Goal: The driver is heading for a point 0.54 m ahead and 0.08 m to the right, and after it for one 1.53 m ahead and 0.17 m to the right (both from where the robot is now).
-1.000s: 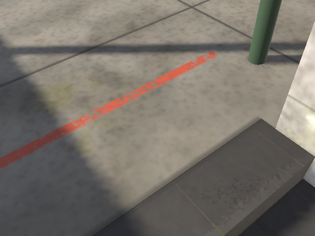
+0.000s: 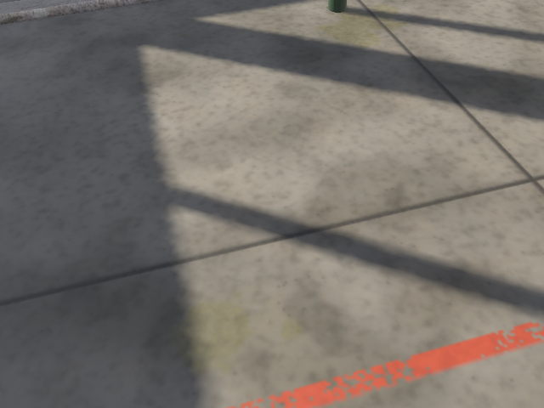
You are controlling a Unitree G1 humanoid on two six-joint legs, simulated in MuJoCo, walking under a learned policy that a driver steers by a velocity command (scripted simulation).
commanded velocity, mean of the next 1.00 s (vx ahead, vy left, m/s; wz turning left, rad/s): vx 0.50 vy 0.00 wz -0.03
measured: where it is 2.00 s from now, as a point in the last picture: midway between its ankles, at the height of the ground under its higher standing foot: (299, 250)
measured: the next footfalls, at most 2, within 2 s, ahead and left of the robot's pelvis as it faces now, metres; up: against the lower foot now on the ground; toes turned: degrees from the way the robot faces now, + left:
right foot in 0.14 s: +0.25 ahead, -0.15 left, +0.00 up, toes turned -7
left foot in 0.70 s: +0.60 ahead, -0.01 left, +0.00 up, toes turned -9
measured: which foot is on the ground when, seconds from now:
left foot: down 0.00-0.16, up 0.18-0.68, down 0.70-1.00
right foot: up 0.00-0.12, down 0.14-0.70, up 0.72-1.00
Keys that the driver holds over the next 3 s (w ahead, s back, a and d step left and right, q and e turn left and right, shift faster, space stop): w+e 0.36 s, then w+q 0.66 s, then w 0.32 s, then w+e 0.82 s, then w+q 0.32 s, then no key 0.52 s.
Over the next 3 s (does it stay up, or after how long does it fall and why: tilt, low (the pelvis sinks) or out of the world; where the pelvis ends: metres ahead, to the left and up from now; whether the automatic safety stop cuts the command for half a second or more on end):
stays up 1.48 -0.21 0.00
